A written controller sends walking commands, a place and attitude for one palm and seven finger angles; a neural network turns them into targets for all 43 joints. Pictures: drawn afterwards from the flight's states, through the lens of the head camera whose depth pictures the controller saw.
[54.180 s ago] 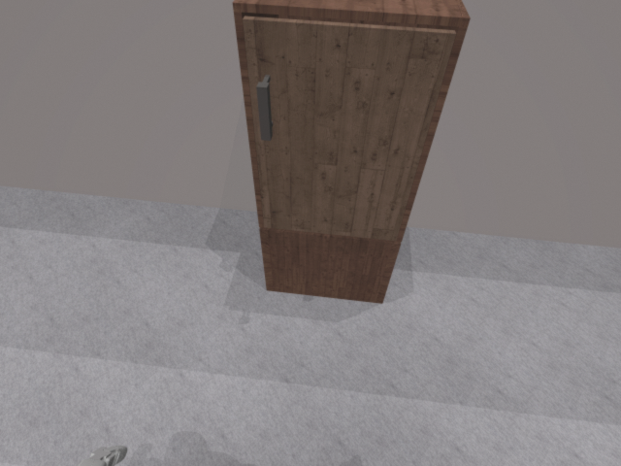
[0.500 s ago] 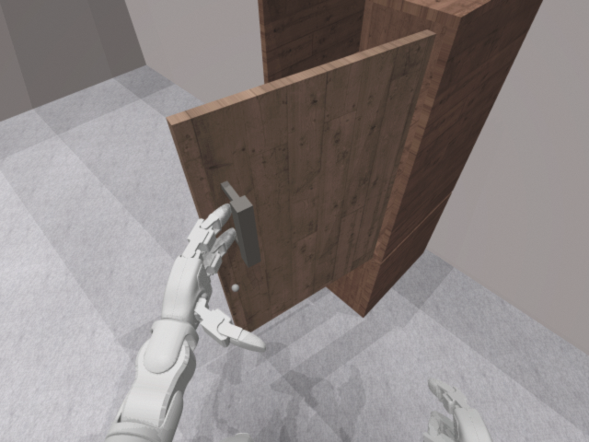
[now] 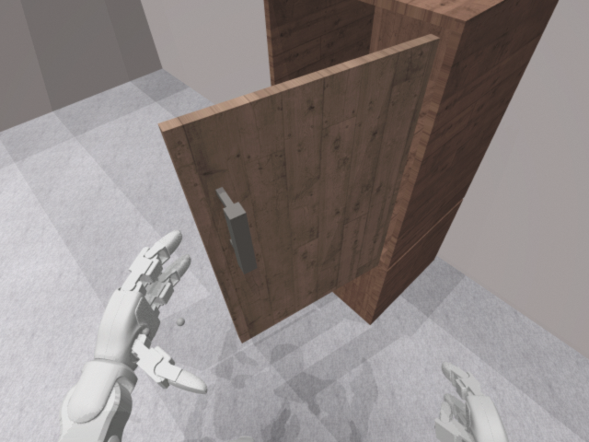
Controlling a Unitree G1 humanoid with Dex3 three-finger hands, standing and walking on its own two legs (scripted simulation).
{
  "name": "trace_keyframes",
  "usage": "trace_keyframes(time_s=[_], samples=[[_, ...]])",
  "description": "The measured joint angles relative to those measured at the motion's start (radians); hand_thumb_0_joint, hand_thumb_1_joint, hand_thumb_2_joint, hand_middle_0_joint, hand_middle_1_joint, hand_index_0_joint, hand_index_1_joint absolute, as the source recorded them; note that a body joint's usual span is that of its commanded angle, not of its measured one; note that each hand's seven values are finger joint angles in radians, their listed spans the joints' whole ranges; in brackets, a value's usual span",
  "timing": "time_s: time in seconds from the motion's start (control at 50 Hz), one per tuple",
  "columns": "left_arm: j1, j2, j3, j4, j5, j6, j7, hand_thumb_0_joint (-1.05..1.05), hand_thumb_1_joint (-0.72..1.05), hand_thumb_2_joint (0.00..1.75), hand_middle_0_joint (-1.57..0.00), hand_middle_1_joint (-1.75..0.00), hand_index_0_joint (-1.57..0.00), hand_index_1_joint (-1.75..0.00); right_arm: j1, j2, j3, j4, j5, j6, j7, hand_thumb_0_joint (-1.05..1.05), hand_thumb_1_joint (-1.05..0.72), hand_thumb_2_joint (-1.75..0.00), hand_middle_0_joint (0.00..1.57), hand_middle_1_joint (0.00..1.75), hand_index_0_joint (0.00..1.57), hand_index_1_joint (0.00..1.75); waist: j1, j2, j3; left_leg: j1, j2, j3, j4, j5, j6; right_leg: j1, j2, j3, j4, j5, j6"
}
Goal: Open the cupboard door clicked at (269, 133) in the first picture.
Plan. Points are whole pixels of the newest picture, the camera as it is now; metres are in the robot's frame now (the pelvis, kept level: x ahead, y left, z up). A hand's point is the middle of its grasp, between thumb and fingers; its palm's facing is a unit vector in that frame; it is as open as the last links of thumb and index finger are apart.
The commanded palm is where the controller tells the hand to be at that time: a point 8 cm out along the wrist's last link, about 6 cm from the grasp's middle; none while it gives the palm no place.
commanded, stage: slide the hand sideways off the handle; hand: left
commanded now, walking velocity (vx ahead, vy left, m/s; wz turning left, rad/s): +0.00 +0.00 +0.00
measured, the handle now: (235, 231) +0.38 +0.11 +0.08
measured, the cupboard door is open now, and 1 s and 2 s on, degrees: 78 78 78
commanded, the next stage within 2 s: draw the hand back to the body in 0.12 s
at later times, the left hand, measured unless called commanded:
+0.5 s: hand (134, 328) +0.23 +0.20 +0.10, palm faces -0.07 -1.00 -0.05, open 16.3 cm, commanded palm +0.20 +0.25 +0.11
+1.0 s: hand (63, 323) +0.21 +0.25 +0.14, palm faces +0.28 -0.90 -0.32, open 14.1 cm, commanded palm +0.17 +0.30 +0.16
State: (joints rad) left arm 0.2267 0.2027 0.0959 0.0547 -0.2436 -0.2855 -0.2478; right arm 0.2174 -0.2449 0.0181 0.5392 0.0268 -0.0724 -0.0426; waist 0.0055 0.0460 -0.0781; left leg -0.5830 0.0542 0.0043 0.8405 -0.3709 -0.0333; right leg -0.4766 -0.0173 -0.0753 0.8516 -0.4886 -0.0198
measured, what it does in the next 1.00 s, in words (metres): stands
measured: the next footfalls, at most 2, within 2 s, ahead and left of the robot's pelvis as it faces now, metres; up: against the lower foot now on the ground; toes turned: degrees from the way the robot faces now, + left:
none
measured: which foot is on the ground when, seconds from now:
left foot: down 0.00-1.00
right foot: down 0.00-1.00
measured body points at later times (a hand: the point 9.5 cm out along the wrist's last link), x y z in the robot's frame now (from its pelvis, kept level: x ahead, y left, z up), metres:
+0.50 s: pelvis -0.01 +0.02 +0.00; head +0.00 +0.00 +0.45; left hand +0.22 +0.25 +0.10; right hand +0.16 -0.21 -0.07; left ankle +0.03 +0.14 -0.70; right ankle -0.03 -0.10 -0.70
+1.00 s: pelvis +0.00 +0.03 +0.03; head +0.00 +0.02 +0.48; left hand +0.19 +0.30 +0.15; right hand +0.19 -0.18 -0.04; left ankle +0.03 +0.14 -0.70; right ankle -0.03 -0.10 -0.70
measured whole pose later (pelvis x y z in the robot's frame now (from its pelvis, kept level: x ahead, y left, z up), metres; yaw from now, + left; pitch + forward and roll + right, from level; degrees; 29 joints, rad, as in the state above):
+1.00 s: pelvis +0.00 +0.03 +0.03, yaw -1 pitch -1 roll -1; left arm 0.45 0.29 0.17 -0.32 -0.06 -0.05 0.10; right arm 0.21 -0.22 0.07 0.60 0.01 -0.14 -0.11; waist 0.05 0.04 0.00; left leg -0.28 0.02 0.04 0.56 -0.26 0.01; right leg -0.16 -0.04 -0.05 0.52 -0.33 0.03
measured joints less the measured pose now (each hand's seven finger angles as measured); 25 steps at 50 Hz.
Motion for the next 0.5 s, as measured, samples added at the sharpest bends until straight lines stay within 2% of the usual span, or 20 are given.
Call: trace_keyframes(time_s=[0.16,0.28,0.38,0.5], samples=[[0.057,0.026,0.059,-0.006,-0.05,-0.007,-0.067,-0.01,-0.5,0.3,-0.15,-0.3,-0.15,-0.3,0.018,-0.012,-0.002,0.001,0.006,-0.014,-0.014,0.01,-0.9,-0.9,0.2,0.3,0.2,0.3,-0.001,0.001,-0.002,-0.009,0.001,-0.003,0.011,-0.003,0.001,-0.006,0.001,-0.002,0.007,-0.002,0.002],[0.02,0.022,0.041,-0.011,-0.056,-0.016,-0.077,-0.01,-0.5,0.3,-0.15,-0.3,-0.15,-0.3,0.015,-0.019,-0.005,0.012,0.009,-0.047,-0.025,0.01,-0.9,-0.9,0.2,0.3,0.2,0.3,0.001,0.008,0.008,-0.039,-0.002,-0.011,0.04,-0.005,0.008,-0.027,-0.001,-0.009,0.024,0.0,0.007],[0.03,0.032,0.036,-0.07,-0.049,0.019,-0.068,-0.02,-0.5,0.3,-0.15,-0.3,-0.15,-0.3,0.017,-0.001,0.004,0.01,0.013,-0.058,-0.026,0.01,-0.9,-0.9,0.2,0.3,0.2,0.3,-0.004,0.003,0.005,-0.02,-0.002,0.003,0.025,0.001,0.015,-0.014,-0.002,0.005,0.008,0.012,0.013],[0.074,0.054,0.083,-0.117,-0.068,0.076,-0.051,-0.01,-0.5,0.3,-0.15,-0.3,-0.16,-0.3,0.03,0.013,0.019,-0.002,0.021,-0.062,-0.027,0.01,-0.9,-0.9,0.2,0.3,0.2,0.3,-0.003,0.009,-0.004,0.03,-0.004,0.014,-0.011,0.01,0.022,0.036,-0.003,0.015,-0.037,0.03,0.022]])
